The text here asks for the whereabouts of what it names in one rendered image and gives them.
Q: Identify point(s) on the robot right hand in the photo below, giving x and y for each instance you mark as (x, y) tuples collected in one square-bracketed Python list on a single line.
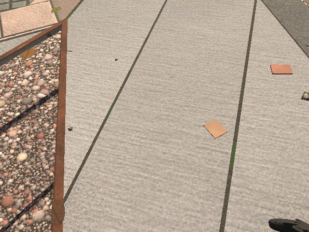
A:
[(288, 225)]

